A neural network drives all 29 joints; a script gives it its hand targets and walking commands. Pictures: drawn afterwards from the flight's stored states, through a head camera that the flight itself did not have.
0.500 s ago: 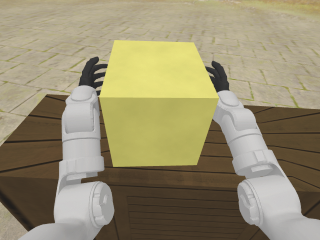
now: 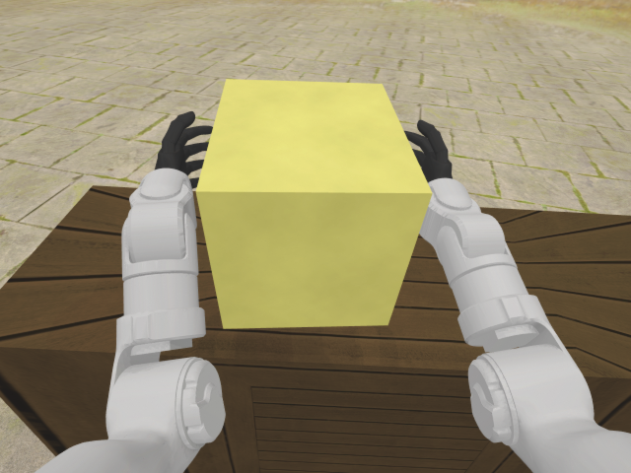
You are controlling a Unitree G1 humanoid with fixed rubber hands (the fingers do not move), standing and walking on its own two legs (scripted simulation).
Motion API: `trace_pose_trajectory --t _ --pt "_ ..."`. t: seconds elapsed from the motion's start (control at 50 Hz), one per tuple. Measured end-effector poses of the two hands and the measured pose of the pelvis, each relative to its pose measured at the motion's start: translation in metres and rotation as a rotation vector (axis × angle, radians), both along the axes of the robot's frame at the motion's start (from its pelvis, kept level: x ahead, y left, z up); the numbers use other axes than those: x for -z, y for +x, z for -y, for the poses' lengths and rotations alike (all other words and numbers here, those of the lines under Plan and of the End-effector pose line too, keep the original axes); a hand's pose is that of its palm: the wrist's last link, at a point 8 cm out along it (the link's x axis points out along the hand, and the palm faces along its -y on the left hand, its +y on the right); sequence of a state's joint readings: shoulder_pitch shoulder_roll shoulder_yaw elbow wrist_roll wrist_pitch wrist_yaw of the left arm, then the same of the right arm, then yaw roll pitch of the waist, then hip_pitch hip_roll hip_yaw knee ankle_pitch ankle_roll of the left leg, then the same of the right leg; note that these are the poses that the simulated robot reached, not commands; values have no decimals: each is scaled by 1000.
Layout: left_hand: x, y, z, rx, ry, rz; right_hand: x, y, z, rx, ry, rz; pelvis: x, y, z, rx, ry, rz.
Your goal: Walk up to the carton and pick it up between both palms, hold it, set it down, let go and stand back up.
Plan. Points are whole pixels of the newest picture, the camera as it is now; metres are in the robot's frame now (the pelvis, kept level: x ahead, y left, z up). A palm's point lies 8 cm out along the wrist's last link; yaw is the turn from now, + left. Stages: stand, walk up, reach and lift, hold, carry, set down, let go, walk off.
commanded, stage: hold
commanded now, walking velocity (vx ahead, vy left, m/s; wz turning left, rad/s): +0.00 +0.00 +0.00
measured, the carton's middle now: (306, 200) +0.40 +0.00 +0.18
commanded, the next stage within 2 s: none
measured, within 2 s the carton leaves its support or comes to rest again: neither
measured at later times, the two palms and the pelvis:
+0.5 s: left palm (169, 179) +0.36 +0.16 +0.24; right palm (430, 178) +0.37 -0.15 +0.24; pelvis +0.00 +0.00 +0.00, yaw +0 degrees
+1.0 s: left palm (167, 180) +0.36 +0.16 +0.24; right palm (429, 179) +0.37 -0.15 +0.24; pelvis +0.00 +0.00 +0.00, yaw +0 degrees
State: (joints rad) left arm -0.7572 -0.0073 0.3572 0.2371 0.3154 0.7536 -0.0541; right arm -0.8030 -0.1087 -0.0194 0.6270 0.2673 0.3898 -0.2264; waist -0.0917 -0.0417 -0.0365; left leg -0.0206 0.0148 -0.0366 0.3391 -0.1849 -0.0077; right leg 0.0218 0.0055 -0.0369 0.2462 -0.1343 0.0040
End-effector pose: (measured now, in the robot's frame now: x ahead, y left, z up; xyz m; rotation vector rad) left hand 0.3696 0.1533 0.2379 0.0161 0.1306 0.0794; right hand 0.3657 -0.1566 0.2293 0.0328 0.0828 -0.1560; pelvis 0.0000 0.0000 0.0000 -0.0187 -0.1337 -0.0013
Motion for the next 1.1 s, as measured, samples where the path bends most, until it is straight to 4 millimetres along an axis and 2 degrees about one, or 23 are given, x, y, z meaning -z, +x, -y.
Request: trace_pose_trajectory --t 0.34,0.54,0.8,1.1 --pt "4 -5 -3 -21 -4 -14 0 1 -3 -20 1 -13 0 0 1 -3 0 5" --pt "-2 -5 -4 -25 -10 -5 -7 3 -4 -24 -3 -5 0 2 3 -8 1 3" --pt "-1 -4 -1 -14 -1 -11 -2 1 -1 -14 1 -13 0 2 1 -7 1 13" --pt "0 -6 -9 -24 -10 -12 -5 2 -8 -23 0 -16 0 0 0 -8 1 5"
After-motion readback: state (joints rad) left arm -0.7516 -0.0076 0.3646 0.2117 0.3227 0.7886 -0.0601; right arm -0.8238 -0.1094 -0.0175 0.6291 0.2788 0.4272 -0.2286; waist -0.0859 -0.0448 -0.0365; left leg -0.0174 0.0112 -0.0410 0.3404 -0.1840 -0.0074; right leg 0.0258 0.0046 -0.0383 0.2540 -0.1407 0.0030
